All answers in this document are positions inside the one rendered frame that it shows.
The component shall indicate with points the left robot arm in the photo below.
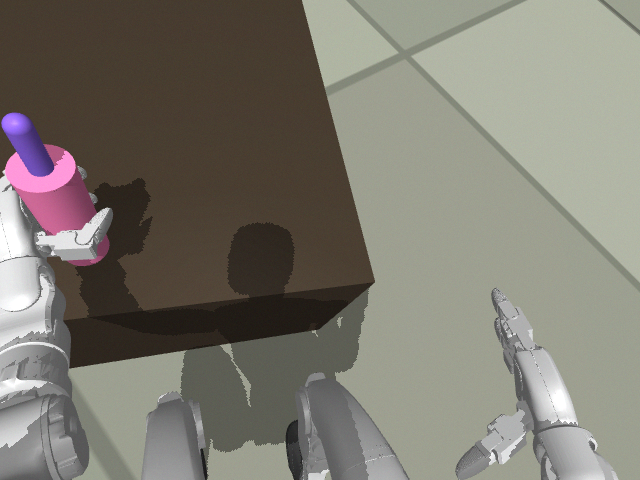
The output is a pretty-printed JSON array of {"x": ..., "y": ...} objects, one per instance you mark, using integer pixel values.
[{"x": 41, "y": 437}]

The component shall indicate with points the left robot hand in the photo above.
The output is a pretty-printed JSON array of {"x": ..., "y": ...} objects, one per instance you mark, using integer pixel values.
[{"x": 21, "y": 235}]

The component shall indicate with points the right robot arm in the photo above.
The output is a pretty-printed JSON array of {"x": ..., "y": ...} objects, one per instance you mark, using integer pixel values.
[{"x": 567, "y": 452}]

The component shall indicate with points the right robot hand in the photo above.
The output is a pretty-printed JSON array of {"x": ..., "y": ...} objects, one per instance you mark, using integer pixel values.
[{"x": 543, "y": 398}]

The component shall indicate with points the right robot foot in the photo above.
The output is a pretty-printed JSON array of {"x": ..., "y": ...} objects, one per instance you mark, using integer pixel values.
[{"x": 293, "y": 451}]

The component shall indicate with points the bottle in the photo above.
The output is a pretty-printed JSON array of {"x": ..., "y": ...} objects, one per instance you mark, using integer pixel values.
[{"x": 47, "y": 179}]

